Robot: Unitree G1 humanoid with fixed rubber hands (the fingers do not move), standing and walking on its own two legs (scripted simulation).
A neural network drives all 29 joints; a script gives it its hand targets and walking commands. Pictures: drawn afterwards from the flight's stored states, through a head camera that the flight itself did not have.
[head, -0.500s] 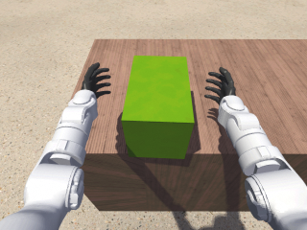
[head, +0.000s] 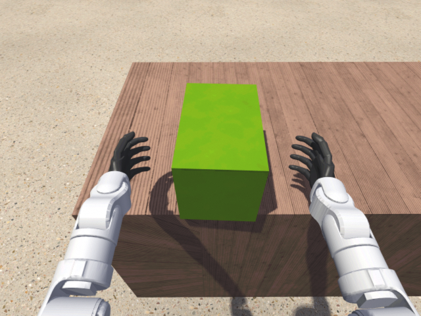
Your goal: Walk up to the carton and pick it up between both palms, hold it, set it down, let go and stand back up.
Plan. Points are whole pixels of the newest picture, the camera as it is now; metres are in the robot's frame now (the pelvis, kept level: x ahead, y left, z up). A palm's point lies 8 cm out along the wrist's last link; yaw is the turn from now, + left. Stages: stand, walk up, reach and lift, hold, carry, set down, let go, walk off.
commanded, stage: set down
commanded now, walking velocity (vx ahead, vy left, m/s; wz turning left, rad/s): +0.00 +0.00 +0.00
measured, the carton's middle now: (219, 149) +0.49 +0.02 +0.03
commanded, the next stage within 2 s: let go in 1.72 s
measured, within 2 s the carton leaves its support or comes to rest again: neither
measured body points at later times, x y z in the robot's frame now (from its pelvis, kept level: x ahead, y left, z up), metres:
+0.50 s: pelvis +0.03 +0.01 +0.00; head +0.06 +0.02 +0.45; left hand +0.30 +0.22 +0.05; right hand +0.31 -0.17 +0.05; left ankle +0.02 +0.14 -0.74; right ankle +0.03 -0.11 -0.74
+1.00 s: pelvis +0.04 +0.01 +0.01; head +0.05 +0.01 +0.45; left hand +0.26 +0.22 +0.01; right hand +0.26 -0.18 +0.02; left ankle +0.02 +0.14 -0.74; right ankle +0.03 -0.11 -0.74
